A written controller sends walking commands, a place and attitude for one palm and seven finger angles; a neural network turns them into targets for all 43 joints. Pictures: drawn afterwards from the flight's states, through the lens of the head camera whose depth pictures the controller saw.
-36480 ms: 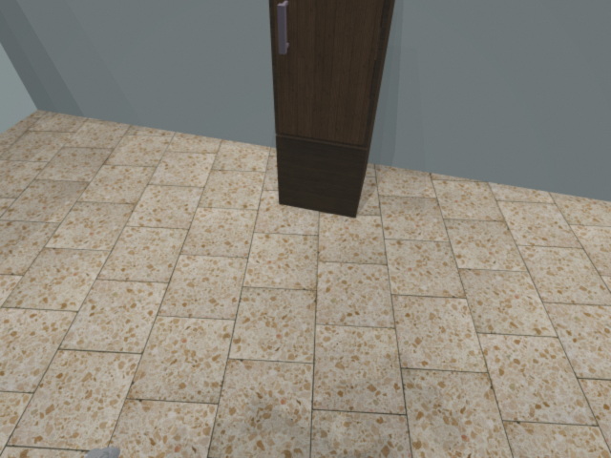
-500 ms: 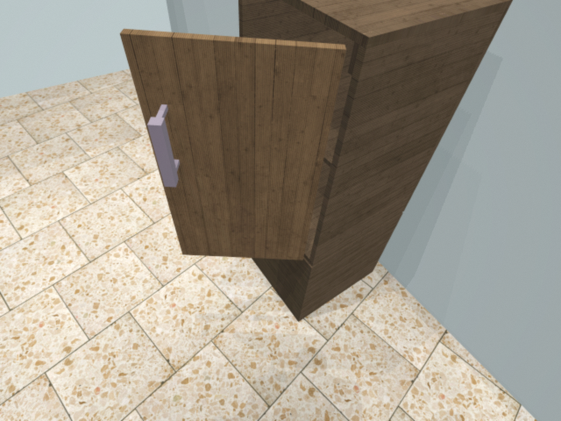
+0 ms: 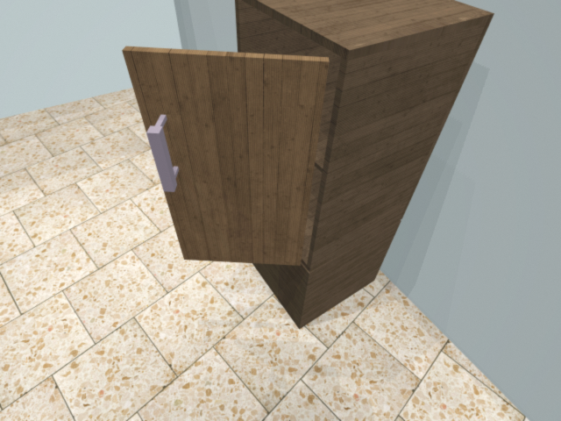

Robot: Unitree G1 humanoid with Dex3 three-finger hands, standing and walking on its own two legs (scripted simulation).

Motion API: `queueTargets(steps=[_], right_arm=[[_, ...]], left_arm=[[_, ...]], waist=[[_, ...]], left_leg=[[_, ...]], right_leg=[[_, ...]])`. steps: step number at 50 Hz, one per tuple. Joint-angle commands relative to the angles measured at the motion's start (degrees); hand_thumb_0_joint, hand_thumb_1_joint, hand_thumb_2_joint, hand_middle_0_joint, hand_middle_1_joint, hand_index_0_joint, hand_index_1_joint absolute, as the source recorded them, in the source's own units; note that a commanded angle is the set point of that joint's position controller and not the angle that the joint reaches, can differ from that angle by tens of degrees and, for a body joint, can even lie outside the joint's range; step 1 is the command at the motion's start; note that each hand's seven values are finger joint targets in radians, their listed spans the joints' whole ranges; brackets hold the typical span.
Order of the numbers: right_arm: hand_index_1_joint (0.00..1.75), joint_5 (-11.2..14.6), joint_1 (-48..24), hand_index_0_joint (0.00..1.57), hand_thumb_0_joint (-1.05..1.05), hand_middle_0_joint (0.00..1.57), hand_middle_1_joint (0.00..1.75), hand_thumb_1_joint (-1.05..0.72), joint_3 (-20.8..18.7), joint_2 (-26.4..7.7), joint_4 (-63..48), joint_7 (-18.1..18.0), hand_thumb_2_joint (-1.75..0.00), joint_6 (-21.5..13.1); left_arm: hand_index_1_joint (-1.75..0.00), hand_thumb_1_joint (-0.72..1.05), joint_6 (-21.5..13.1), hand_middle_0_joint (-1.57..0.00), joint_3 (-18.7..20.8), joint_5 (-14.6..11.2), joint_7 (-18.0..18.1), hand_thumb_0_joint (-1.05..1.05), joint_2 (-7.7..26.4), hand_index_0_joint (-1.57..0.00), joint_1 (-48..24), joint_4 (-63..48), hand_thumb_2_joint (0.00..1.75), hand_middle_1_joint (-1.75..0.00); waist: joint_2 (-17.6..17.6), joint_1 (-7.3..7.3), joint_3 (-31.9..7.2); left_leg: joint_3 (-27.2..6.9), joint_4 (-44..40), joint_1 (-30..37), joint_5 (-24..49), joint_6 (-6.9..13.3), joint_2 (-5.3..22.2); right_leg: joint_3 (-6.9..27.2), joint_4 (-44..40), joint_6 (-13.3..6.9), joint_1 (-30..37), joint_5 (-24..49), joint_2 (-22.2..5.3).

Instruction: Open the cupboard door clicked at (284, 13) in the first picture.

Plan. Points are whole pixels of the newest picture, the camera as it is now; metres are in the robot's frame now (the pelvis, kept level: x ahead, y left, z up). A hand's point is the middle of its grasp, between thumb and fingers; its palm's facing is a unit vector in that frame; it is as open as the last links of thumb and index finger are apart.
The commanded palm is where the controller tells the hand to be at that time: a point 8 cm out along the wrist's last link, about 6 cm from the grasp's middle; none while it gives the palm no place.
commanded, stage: come to a stop and stand still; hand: left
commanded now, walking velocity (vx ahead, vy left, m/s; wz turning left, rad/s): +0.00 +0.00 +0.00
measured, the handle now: (166, 154) +0.57 +0.26 +0.06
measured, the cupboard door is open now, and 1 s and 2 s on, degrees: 54 54 54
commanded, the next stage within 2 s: look again from close up in 0.16 s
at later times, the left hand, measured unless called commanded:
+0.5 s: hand out of the picture -0.01 +0.17 -0.18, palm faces +0.06 -0.98 -0.21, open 7.4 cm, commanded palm none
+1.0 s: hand out of the picture -0.01 +0.16 -0.18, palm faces +0.06 -0.98 -0.18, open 7.4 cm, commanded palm none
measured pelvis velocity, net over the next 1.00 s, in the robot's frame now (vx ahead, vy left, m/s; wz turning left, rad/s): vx -0.01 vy -0.01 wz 0.03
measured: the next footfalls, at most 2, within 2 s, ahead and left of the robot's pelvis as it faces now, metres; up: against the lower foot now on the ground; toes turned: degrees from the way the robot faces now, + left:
right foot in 1.70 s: +0.03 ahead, -0.11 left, +0.00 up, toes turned -2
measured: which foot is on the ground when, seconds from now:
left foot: down 0.00-1.00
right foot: down 0.00-1.00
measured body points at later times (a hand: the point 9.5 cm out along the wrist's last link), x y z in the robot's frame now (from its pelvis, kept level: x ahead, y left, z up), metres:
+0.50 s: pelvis +0.00 -0.01 -0.01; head -0.03 -0.01 +0.44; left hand -0.01 +0.22 -0.16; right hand +0.03 -0.25 -0.16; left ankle -0.02 +0.07 -0.74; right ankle +0.04 -0.11 -0.74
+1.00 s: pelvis -0.01 -0.01 +0.00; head -0.03 +0.00 +0.45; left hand -0.02 +0.21 -0.16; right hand -0.03 -0.23 -0.16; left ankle -0.02 +0.07 -0.74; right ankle +0.04 -0.11 -0.74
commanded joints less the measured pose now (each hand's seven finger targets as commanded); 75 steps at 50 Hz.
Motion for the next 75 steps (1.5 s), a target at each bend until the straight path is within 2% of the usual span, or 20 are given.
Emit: queueTargets(steps=[1,10,11,12,14,17,19,26,43,52,55,56,57,59,61,63,66,68,72,75], right_arm=[[0.30,0.06,3.85,0.20,0.00,0.20,0.30,-0.90,-0.50,-4.93,-0.48,-0.07,-0.90,-0.74],[0.30,0.05,6.65,0.20,0.00,0.20,0.30,-0.90,-0.25,-3.70,0.64,-0.20,-0.90,-0.59],[0.30,-0.09,0.65,0.20,0.00,0.20,0.30,-0.90,-0.58,-10.74,-7.78,0.40,-0.90,-1.03],[0.30,-0.69,1.57,0.20,0.00,0.20,0.30,-0.90,-1.55,-9.45,-8.27,-0.40,-0.90,-2.73],[0.30,-0.37,2.86,0.20,0.00,0.20,0.30,-0.90,-1.90,-7.73,-8.29,-1.01,-0.90,-2.96],[0.30,-0.55,4.70,0.20,0.00,0.20,0.30,-0.90,-1.82,-6.47,-8.86,-0.79,-0.90,-1.51],[0.30,-0.33,5.21,0.20,0.00,0.20,0.30,-0.90,-1.94,-7.09,-8.98,-0.50,-0.90,-1.43],[0.30,-0.34,3.67,0.20,0.00,0.20,0.30,-0.90,-1.44,-8.30,-8.37,-0.09,-0.90,-1.85],[0.30,-0.26,3.97,0.20,0.00,0.20,0.30,-0.90,-0.53,-7.04,-4.40,0.46,-0.90,-1.01],[0.30,-0.57,11.36,0.20,0.00,0.20,0.30,-0.90,-1.14,-4.34,-2.43,0.87,-0.90,1.55],[0.30,-0.57,15.13,0.20,0.00,0.20,0.30,-0.90,-1.30,-2.85,-1.81,0.96,-0.90,1.53],[0.30,-0.57,15.89,0.20,0.00,0.20,0.30,-0.90,-1.32,-2.96,-1.87,0.86,-0.90,1.39],[0.30,-0.72,15.79,0.20,0.00,0.20,0.30,-0.90,-1.42,-3.64,-2.25,0.77,-0.90,1.29],[0.30,-0.91,14.22,0.20,0.00,0.20,0.30,-0.90,-1.99,-6.84,-3.85,0.25,-0.90,0.84],[0.30,-0.65,11.98,0.20,0.00,0.20,0.30,-0.90,-1.92,-6.13,-4.91,-0.13,-0.90,-0.01],[0.30,-0.73,12.03,0.20,0.00,0.20,0.30,-0.90,-1.22,-4.76,-4.32,-0.81,-0.90,-1.17],[0.30,-0.43,13.55,0.20,0.00,0.20,0.30,-0.90,-0.61,-3.54,-1.98,-2.00,-0.90,-2.40],[0.30,-0.20,14.19,0.20,0.00,0.20,0.30,-0.90,-0.68,-4.14,-0.65,-2.67,-0.90,-2.53],[0.30,-0.30,13.19,0.20,0.00,0.20,0.30,-0.90,-1.52,-4.50,0.16,-3.25,-0.90,-1.54],[0.30,-0.66,11.78,0.20,0.00,0.20,0.30,-0.90,-2.09,-4.50,-0.19,-3.29,-0.90,-1.10]], left_arm=[[-0.30,0.90,-1.31,-0.20,0.14,-0.11,0.22,0.00,3.69,-0.20,3.74,-0.85,0.90,-0.30],[-0.30,0.90,-1.60,-0.20,0.02,-0.15,0.36,0.00,1.80,-0.20,7.55,1.10,0.90,-0.30],[-0.30,0.90,-2.34,-0.20,-0.27,0.11,0.29,0.00,13.57,-0.20,2.53,-3.79,0.90,-0.30],[-0.30,0.90,-2.02,-0.20,0.46,0.16,0.42,0.00,7.14,-0.20,5.85,-3.48,0.90,-0.30],[-0.30,0.90,-2.09,-0.20,0.18,0.41,0.20,0.00,5.79,-0.20,7.19,-3.91,0.90,-0.30],[-0.30,0.90,-1.54,-0.20,0.37,0.39,0.26,0.00,4.70,-0.20,7.60,-4.23,0.90,-0.30],[-0.30,0.90,-1.93,-0.20,0.86,0.28,0.29,0.00,6.16,-0.20,6.44,-5.02,0.90,-0.30],[-0.30,0.90,-2.39,-0.20,0.95,-0.05,0.12,0.00,7.34,-0.20,4.74,-5.22,0.90,-0.30],[-0.30,0.90,-2.00,-0.20,0.42,-0.31,0.20,0.00,6.45,-0.20,3.73,-3.79,0.90,-0.30],[-0.30,0.90,-0.85,-0.20,3.11,0.06,0.87,0.00,8.35,-0.20,5.47,-3.99,0.90,-0.30],[-0.30,0.90,-0.33,-0.20,3.90,0.06,0.91,0.00,7.80,-0.20,3.63,-4.60,0.90,-0.30],[-0.30,0.90,-0.08,-0.20,3.94,0.10,0.86,0.00,7.12,-0.20,3.00,-4.87,0.90,-0.30],[-0.30,0.90,0.22,-0.20,3.82,0.11,0.72,0.00,6.01,-0.20,3.42,-5.05,0.90,-0.30],[-0.30,0.90,0.52,-0.20,3.06,0.70,0.20,0.00,2.24,-0.20,3.76,-5.31,0.90,-0.30],[-0.30,0.90,0.37,-0.20,2.43,0.90,-0.14,0.00,0.55,-0.20,3.51,-5.43,0.90,-0.30],[-0.30,0.90,0.01,-0.20,2.04,0.56,-0.31,0.00,-0.64,-0.20,3.14,-5.11,0.90,-0.30],[-0.30,0.90,-0.21,-0.20,1.12,-0.37,0.12,0.00,-1.74,-0.20,2.73,-3.88,0.90,-0.30],[-0.30,0.90,0.31,-0.20,1.14,-0.83,0.70,0.00,-1.03,-0.20,3.88,-3.00,0.90,-0.30],[-0.30,0.90,1.66,-0.20,1.89,-0.63,0.89,0.00,0.31,-0.20,3.07,-3.19,0.90,-0.30],[-0.30,0.90,2.14,-0.20,2.32,-0.39,0.73,0.00,0.23,-0.20,1.42,-4.69,0.90,-0.30]], waist=[[1.30,0.24,3.89],[0.40,0.16,4.62],[-0.74,-1.40,9.82],[0.38,1.04,1.09],[4.85,0.40,-6.11],[-0.91,0.10,0.58],[-0.63,-0.34,2.76],[1.24,0.45,3.58],[0.18,0.42,3.04],[-6.19,-0.45,3.80],[-3.60,-1.55,3.54],[0.05,-1.57,4.98],[4.31,-1.17,6.56],[12.42,-0.42,9.06],[8.74,0.22,7.94],[3.10,-0.05,6.13],[1.54,-0.37,2.59],[4.45,-0.37,1.29],[6.97,-0.71,3.43],[6.03,-1.05,3.64]], left_leg=[[-8.57,-8.70,-5.69,0.11,-1.40,7.77],[-8.19,-8.16,-6.81,-2.27,-1.19,6.81],[-10.29,-9.41,-8.97,6.30,-2.03,4.20],[-11.58,-4.29,-10.72,2.16,-0.60,8.00],[-11.68,-2.02,-8.07,2.26,0.00,7.31],[-10.18,0.16,-13.62,-4.29,0.23,5.73],[-9.73,1.02,-12.94,-3.01,0.19,5.08],[-9.64,-1.66,-11.12,2.14,0.21,6.55],[-8.76,-5.54,-9.31,-0.77,-0.86,6.27],[-3.74,6.46,-9.84,-7.54,-1.38,1.72],[-3.51,3.99,-5.68,-6.69,-1.08,1.80],[-4.76,0.64,-6.22,-7.46,-0.87,2.66],[-7.44,-3.39,-8.24,-10.52,-0.04,4.69],[-18.71,-14.21,-13.42,-20.28,3.15,12.61],[-21.52,-15.32,-9.84,-12.86,6.26,15.23],[-19.92,-12.99,-3.74,3.60,6.31,15.71],[-14.54,-6.73,3.57,40.42,3.37,14.85],[-12.87,-4.77,5.74,52.13,0.23,14.93],[-12.87,-4.24,3.76,53.27,-0.27,16.33],[-13.61,-4.52,2.69,48.34,2.33,17.46]], right_leg=[[7.32,-5.47,-0.67,1.29,1.29,-5.95],[7.88,-6.84,-0.65,-0.24,-3.30,-6.04],[4.37,1.70,-1.43,-3.16,-1.77,-3.10],[4.44,3.18,-1.48,0.19,-3.83,-5.18],[4.41,3.61,-2.37,1.52,-0.57,-5.46],[6.82,0.85,-2.64,-1.66,-7.63,-6.12],[8.78,-0.84,-3.29,-4.57,-9.14,-6.83],[7.03,-0.54,-2.78,-1.62,-0.27,-5.98],[7.79,-5.52,-1.30,1.06,-3.47,-6.61],[16.13,-13.86,-4.66,-5.50,-24.59,-14.16],[12.89,-11.20,-4.49,-9.43,-21.78,-13.25],[10.37,-7.64,-3.89,-10.07,-20.19,-11.26],[7.26,-3.23,-2.98,-10.53,-19.38,-8.52],[-2.19,12.12,-0.66,-10.36,-12.77,-1.83],[-0.06,24.06,-0.91,-14.81,-14.73,-2.57],[2.01,23.91,-0.41,-16.61,-14.62,-4.35],[1.42,14.50,0.75,-11.28,-10.98,-3.66],[1.71,11.85,0.68,-7.90,-10.24,-2.62],[2.57,13.68,0.18,-6.91,-10.63,-1.92],[3.40,16.66,0.30,-7.53,-12.88,-2.11]])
